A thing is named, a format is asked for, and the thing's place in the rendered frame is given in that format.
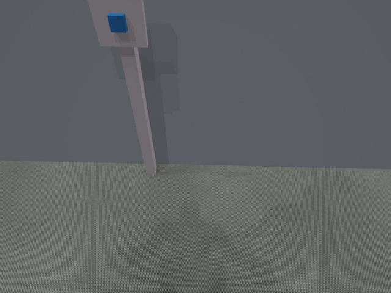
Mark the panel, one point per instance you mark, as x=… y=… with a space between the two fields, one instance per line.
x=128 y=43

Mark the button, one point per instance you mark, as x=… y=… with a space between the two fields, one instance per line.
x=117 y=22

